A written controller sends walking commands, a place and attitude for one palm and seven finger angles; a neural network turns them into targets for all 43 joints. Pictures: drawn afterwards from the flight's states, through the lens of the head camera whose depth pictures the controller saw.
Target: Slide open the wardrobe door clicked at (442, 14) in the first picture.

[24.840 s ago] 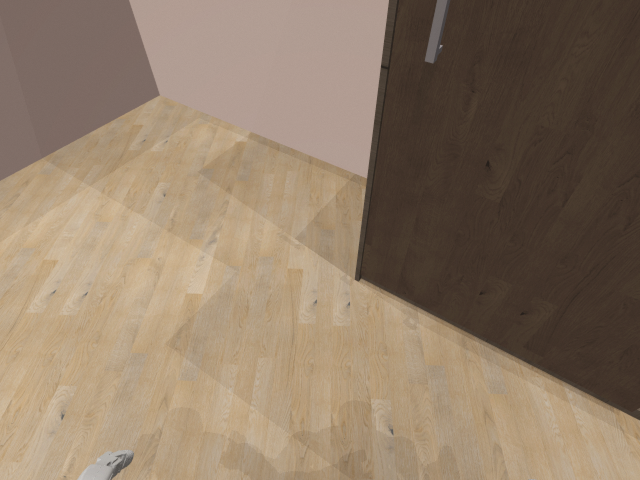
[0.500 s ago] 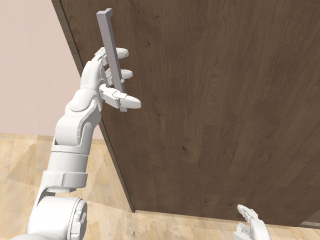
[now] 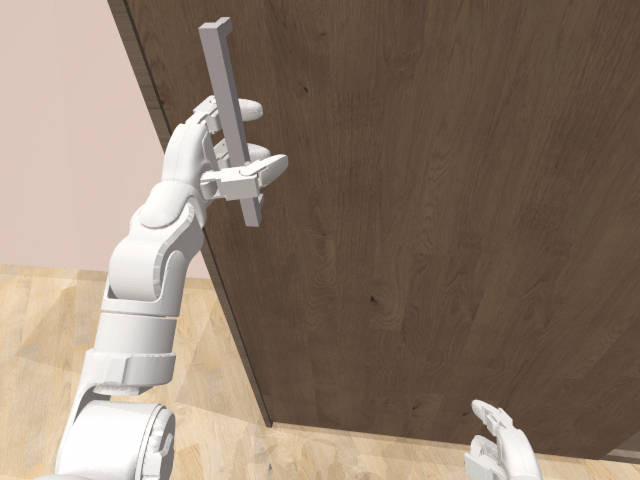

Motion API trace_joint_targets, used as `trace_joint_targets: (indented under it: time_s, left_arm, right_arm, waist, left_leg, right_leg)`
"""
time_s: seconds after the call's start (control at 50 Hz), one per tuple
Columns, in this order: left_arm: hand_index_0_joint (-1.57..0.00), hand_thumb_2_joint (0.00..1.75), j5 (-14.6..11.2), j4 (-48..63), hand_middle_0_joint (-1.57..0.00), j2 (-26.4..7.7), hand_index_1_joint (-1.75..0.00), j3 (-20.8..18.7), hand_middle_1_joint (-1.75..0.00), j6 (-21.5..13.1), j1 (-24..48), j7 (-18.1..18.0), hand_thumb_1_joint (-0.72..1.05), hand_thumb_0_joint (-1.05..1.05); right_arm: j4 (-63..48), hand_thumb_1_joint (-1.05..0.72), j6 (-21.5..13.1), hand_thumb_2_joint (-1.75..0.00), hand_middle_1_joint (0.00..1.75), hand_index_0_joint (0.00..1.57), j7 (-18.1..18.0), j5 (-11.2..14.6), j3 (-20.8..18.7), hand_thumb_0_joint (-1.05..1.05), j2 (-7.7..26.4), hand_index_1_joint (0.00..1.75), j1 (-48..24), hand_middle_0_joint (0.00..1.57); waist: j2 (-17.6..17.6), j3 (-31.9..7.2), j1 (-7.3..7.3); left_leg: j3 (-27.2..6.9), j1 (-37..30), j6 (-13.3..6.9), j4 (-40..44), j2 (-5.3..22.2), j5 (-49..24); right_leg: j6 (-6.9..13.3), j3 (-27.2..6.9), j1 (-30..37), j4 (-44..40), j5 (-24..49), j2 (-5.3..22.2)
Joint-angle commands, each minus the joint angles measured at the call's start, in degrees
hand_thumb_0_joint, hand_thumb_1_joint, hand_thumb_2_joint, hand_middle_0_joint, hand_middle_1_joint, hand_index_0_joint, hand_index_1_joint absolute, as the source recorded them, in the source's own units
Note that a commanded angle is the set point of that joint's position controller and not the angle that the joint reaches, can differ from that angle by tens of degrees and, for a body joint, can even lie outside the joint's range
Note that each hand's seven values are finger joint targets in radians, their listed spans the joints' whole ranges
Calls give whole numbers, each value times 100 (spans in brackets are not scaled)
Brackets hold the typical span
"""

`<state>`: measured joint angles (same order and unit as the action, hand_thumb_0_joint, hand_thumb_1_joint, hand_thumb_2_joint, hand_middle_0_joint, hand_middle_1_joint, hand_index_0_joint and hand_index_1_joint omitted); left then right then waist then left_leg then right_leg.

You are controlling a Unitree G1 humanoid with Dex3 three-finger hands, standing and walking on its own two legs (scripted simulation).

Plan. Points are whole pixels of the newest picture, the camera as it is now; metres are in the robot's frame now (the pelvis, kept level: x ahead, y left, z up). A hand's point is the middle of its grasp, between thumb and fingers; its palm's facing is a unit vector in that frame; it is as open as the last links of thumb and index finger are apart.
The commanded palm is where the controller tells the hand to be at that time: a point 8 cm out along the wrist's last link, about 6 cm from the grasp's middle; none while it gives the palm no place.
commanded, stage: grip the handle and tug to test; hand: left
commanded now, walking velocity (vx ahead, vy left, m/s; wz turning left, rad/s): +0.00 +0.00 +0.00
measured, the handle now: (240, 134) +0.44 +0.12 +0.25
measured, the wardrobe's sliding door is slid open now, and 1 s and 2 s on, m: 0.00 0.00 0.02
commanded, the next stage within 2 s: tug the door sideways, standing still in 0.92 s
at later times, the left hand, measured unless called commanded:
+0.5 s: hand (248, 163) +0.38 +0.10 +0.25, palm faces -0.06 -1.00 -0.02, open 5.7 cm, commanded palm +0.36 +0.15 +0.25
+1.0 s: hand (248, 166) +0.38 +0.10 +0.25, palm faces -0.08 -1.00 -0.03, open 5.9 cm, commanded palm +0.33 +0.16 +0.25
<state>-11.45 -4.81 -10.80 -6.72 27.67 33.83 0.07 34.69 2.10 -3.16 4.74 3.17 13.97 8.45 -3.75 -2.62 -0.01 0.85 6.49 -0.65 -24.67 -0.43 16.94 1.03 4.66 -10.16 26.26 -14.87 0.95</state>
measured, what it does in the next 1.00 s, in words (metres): stands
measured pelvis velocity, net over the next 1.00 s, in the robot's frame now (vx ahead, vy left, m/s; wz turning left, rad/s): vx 0.01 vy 0.00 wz -0.03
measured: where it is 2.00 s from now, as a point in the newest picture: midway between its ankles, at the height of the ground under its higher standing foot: outside the picture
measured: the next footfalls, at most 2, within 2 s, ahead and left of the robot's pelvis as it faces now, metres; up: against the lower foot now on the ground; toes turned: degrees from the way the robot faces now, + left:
none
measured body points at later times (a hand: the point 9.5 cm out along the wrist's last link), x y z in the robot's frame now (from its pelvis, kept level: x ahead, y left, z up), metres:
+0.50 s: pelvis -0.01 +0.00 +0.00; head -0.03 -0.02 +0.45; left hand +0.38 +0.15 +0.25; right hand +0.17 -0.22 -0.09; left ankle -0.04 +0.11 -0.74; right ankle -0.01 -0.10 -0.74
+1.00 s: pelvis +0.01 +0.00 +0.00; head -0.01 -0.03 +0.45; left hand +0.38 +0.15 +0.25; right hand +0.19 -0.24 -0.09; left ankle -0.04 +0.11 -0.74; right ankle -0.01 -0.10 -0.74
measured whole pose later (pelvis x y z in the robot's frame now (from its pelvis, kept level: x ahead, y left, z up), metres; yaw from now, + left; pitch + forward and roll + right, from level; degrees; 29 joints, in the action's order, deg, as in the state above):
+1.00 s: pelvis +0.01 +0.00 +0.00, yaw -2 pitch +1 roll +0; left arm -12.7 5.2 -12.4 -10.1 29.5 26.4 1.6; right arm 32.4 3.6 -2.4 5.0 2.8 14.5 8.9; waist -4.2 -4.0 -1.8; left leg 2.3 6.5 -0.5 -24.0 0.3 17.9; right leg 1.1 3.2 -11.0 25.9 -15.4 0.0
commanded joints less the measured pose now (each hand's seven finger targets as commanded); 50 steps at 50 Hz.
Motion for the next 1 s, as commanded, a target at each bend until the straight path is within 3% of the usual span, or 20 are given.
trace_joint_targets:
  time_s: [0.0, 0.02, 0.04, 0.08, 0.14, 0.18, 0.3, 0.36, 0.44, 0.48, 0.54, 0.6, 0.72, 0.74, 0.8, 0.82, 0.86, 0.92, 0.94, 0.98]
  left_arm:
    - [-43, 82, -99, 1158, -43, -643, -137, -59, -137, -383, 2748, 118, 71, 0]
    - [-44, 84, -102, 1079, -44, -724, -138, -151, -138, -368, 2780, 114, 76, 0]
    - [-44, 86, -83, 1055, -44, -856, -139, -259, -139, -383, 2699, 106, 81, 0]
    - [-45, 90, -70, 1227, -45, -623, -140, -64, -140, -396, 2797, 105, 90, 0]
    - [-45, 90, -85, 1132, -45, -814, -140, -289, -140, -386, 2435, 93, 90, 0]
    - [-45, 90, -72, 1122, -45, -643, -140, -80, -140, -370, 2771, 110, 90, 0]
    - [-45, 90, -37, 777, -45, -866, -140, -263, -140, -330, 2838, 34, 90, 0]
    - [-45, 90, -26, 851, -45, -658, -140, -46, -140, -383, 3033, 30, 90, 0]
    - [-45, 90, -10, 645, -45, -778, -140, -158, -140, -414, 2967, -1, 90, 0]
    - [-45, 90, -14, 797, -45, -595, -140, 3, -140, -474, 3166, 1, 90, 0]
    - [-45, 90, -50, 692, -45, -801, -140, -260, -140, -499, 2618, 26, 90, 0]
    - [-45, 90, -96, 981, -45, -812, -140, -300, -140, -537, 2500, 87, 90, 0]
    - [-45, 90, -148, 1479, -45, -934, -140, -452, -140, -467, 1853, 208, 90, 0]
    - [-45, 90, -152, 1401, -45, -1081, -140, -608, -140, -441, 1617, 206, 90, 0]
    - [-45, 90, -173, 1801, -45, -976, -140, -543, -140, -353, 1425, 245, 90, 0]
    - [-45, 90, -182, 1904, -45, -1148, -140, -713, -140, -318, 1304, 229, 90, 0]
    - [-45, 90, -204, 1995, -45, -1166, -140, -771, -140, -249, 909, 258, 90, 0]
    - [-45, 90, -205, 2473, -45, -1013, -140, -642, -140, -157, 749, 305, 90, 0]
    - [-45, 90, -224, 2502, -45, -1092, -140, -741, -140, -128, 514, 301, 90, 0]
    - [-45, 90, -219, 2776, -45, -1017, -140, -687, -140, -76, 377, 310, 90, 0]
  right_arm:
    - [-884, -90, -303, -90, 30, 20, -24, -23, -159, 0, 513, 30, -857, 20]
    - [-876, -90, -307, -90, 30, 20, -37, -24, -172, 0, 518, 30, -851, 20]
    - [-859, -90, -294, -90, 30, 20, -42, -33, -178, 0, 553, 30, -843, 20]
    - [-901, -90, -319, -90, 30, 20, -25, -39, -160, 0, 493, 30, -860, 20]
    - [-901, -90, -278, -90, 30, 20, -15, -46, -165, 0, 518, 30, -856, 20]
    - [-888, -90, -272, -90, 30, 20, -23, -37, -154, 0, 497, 30, -843, 20]
    - [-848, -90, -262, -90, 30, 20, -53, -24, -159, 0, 522, 30, -785, 20]
    - [-848, -90, -280, -90, 30, 20, -48, -24, -147, 0, 501, 30, -800, 20]
    - [-813, -90, -275, -90, 30, 20, -50, -30, -164, 0, 531, 30, -757, 20]
    - [-846, -90, -308, -90, 30, 20, -46, -33, -157, 0, 488, 30, -762, 20]
    - [-881, -90, -290, -90, 30, 20, -41, -42, -156, 0, 523, 30, -786, 20]
    - [-962, -90, -302, -90, 30, 20, -30, -30, -153, 0, 499, 30, -836, 20]
    - [-1103, -90, -265, -90, 30, 20, 10, -15, -144, 0, 502, 30, -942, 20]
    - [-1111, -90, -246, -90, 30, 20, 1, -15, -162, 0, 534, 30, -966, 20]
    - [-1183, -90, -259, -90, 30, 20, 25, -6, -161, 0, 504, 30, -992, 20]
    - [-1185, -90, -255, -90, 30, 20, 31, -7, -174, 0, 523, 30, -982, 20]
    - [-1219, -90, -210, -90, 30, 20, 43, -5, -165, 0, 532, 30, -1001, 20]
    - [-1273, -90, -223, -90, 30, 20, 93, 3, -197, 0, 512, 30, -1023, 20]
    - [-1285, -90, -212, -90, 30, 20, 103, 4, -203, 0, 526, 30, -1042, 20]
    - [-1314, -90, -202, -90, 30, 20, 132, -4, -202, 0, 502, 30, -1038, 20]
  waist:
    - [645, -1559, -67]
    - [769, -1553, -73]
    - [642, -1531, -21]
    - [503, -1667, -34]
    - [486, -1663, 45]
    - [540, -1607, -54]
    - [643, -1484, -48]
    - [392, -1487, -75]
    - [451, -1471, -54]
    - [431, -1563, -90]
    - [563, -1511, 27]
    - [710, -1599, 32]
    - [628, -1627, 129]
    - [629, -1560, 180]
    - [586, -1645, 175]
    - [645, -1724, 204]
    - [721, -1702, 245]
    - [612, -1869, 222]
    - [535, -1843, 277]
    - [628, -1914, 258]
  left_leg:
    - [-158, -318, -164, 75, 40, -2200]
    - [-148, -294, -183, 76, 38, -2124]
    - [-166, -293, -175, 94, 53, -2200]
    - [-168, -403, -159, 62, 45, -2415]
    - [-168, -345, -145, 48, 47, -2466]
    - [-147, -323, -156, 67, 41, -2316]
    - [-164, -203, -166, 116, 54, -2038]
    - [-193, -268, -150, 135, 60, -2030]
    - [-197, -259, -148, 137, 80, -1995]
    - [-202, -340, -152, 140, 67, -1990]
    - [-217, -208, -152, 175, 76, -1952]
    - [-168, -194, -167, 194, 73, -1893]
    - [-110, -127, -161, 180, 65, -2118]
    - [-119, -85, -165, 178, 77, -2131]
    - [-89, -122, -167, 157, 69, -2222]
    - [-67, -100, -173, 134, 62, -2300]
    - [-78, -21, -168, 133, 62, -2413]
    - [-37, -126, -165, 12, 50, -2804]
    - [-54, -96, -159, -17, 51, -2886]
    - [-26, -102, -168, -52, 44, -3058]
  right_leg:
    - [41, -135, 608, -127, 2321, 11]
    - [27, -144, 605, -152, 2269, 7]
    - [51, -145, 647, -143, 2284, 13]
    - [69, -129, 664, -83, 2458, 27]
    - [74, -126, 728, -83, 2519, 22]
    - [58, -136, 628, -118, 2385, 22]
    - [52, -155, 546, -183, 2042, 12]
    - [78, -153, 472, -184, 1929, 23]
    - [79, -151, 461, -199, 1863, 11]
    - [83, -164, 447, -203, 1851, 8]
    - [84, -151, 579, -200, 1850, 3]
    - [56, -170, 682, -218, 1904, 13]
    - [48, -172, 905, -161, 2300, 29]
    - [48, -177, 934, -169, 2293, 23]
    - [35, -171, 953, -129, 2428, 21]
    - [22, -187, 1062, -111, 2596, 28]
    - [21, -160, 1124, -68, 2745, 35]
    - [7, -155, 1183, 55, 3222, 36]
    - [15, -159, 1222, 85, 3335, 38]
    - [-8, -144, 1252, 139, 3597, 49]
